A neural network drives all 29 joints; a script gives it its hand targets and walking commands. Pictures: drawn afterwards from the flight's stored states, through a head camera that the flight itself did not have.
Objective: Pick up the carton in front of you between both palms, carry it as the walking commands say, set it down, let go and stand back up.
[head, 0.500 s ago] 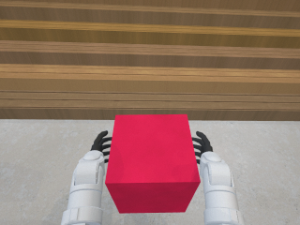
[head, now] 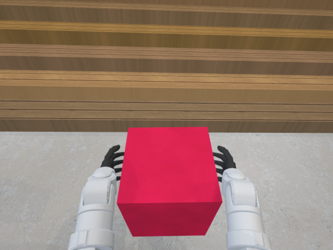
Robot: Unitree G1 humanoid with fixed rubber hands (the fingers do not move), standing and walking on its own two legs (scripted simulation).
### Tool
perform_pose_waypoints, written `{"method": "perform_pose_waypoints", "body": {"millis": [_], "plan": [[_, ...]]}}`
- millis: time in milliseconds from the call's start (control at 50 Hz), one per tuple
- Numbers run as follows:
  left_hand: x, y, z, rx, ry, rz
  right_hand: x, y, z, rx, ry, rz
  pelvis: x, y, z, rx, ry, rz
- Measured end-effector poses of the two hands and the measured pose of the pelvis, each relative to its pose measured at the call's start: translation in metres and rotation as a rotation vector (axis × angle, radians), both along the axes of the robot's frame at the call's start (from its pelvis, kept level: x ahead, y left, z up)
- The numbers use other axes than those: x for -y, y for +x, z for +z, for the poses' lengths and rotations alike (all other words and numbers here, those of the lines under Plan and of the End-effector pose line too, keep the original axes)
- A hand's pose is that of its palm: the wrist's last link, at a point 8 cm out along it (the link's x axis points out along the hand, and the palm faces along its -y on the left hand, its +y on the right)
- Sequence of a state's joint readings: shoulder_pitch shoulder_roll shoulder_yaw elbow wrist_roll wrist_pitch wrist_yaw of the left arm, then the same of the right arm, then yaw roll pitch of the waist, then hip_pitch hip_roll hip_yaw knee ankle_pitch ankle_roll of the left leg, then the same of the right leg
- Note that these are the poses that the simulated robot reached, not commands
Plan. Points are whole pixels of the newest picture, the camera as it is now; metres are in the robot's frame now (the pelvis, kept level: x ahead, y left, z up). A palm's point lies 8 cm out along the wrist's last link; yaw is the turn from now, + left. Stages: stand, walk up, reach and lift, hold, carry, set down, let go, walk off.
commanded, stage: hold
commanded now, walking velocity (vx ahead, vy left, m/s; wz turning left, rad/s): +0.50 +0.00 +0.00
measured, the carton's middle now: (168, 184) +0.30 +0.00 -0.02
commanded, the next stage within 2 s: carry in 0.02 s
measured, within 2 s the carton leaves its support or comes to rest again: neither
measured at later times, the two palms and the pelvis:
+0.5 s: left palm (115, 135) +0.39 +0.15 +0.07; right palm (222, 134) +0.40 -0.14 +0.08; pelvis +0.15 +0.00 -0.02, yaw +0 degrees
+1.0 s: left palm (142, 88) +0.66 +0.11 +0.06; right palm (219, 87) +0.68 -0.19 +0.06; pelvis +0.44 -0.06 -0.01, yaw +2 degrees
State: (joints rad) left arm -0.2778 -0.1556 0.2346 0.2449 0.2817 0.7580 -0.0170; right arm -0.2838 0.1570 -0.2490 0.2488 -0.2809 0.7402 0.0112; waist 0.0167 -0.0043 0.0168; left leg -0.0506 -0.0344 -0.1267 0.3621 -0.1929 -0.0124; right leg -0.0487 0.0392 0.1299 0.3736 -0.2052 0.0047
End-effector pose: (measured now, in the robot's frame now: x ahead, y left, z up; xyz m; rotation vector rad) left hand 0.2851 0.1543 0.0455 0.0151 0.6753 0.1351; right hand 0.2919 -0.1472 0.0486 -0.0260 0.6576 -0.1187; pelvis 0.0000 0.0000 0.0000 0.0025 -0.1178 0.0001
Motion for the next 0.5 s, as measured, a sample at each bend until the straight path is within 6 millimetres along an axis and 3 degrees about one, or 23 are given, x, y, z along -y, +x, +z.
{"method": "perform_pose_waypoints", "body": {"millis": [120, 240, 380, 500], "plan": [[-0.001, 0.009, 0.002, 0.027, -0.013, 0.004, -0.001, 0.009, 0.004, 0.026, -0.004, -0.004, -0.001, 0.009, -0.005, -0.089, -0.005, 0.007], [-0.005, 0.035, 0.014, 0.083, -0.034, 0.017, -0.006, 0.034, 0.018, 0.083, 0.012, -0.024, -0.006, 0.036, -0.014, -0.158, 0.006, -0.024], [0.014, 0.079, 0.032, 0.104, -0.049, 0.006, 0.013, 0.068, 0.032, 0.104, 0.046, -0.078, 0.004, 0.091, -0.016, -0.207, -0.025, -0.005], [0.000, 0.107, 0.026, 0.057, -0.084, 0.065, -0.002, 0.110, 0.033, 0.056, 0.047, -0.050, 0.000, 0.148, -0.016, -0.224, 0.016, 0.003]]}}
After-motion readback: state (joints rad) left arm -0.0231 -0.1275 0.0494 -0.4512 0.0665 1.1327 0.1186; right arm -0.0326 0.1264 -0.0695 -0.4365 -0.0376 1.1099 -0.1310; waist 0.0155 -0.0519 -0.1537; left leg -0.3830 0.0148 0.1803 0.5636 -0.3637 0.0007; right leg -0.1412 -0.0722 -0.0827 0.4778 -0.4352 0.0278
